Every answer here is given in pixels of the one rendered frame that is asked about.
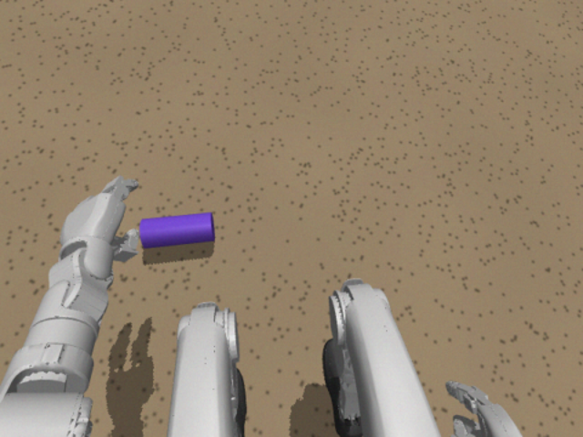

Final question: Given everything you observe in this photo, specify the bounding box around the right robot foot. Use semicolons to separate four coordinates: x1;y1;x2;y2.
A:
322;338;363;437

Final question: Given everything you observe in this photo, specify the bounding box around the left robot arm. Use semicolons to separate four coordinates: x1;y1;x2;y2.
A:
0;236;115;437

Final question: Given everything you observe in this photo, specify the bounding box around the left robot hand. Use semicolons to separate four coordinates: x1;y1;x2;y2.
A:
60;176;139;262

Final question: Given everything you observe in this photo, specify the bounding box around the right robot hand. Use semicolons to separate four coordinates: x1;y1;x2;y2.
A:
445;381;523;437

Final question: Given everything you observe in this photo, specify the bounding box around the can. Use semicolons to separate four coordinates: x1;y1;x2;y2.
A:
139;212;215;249

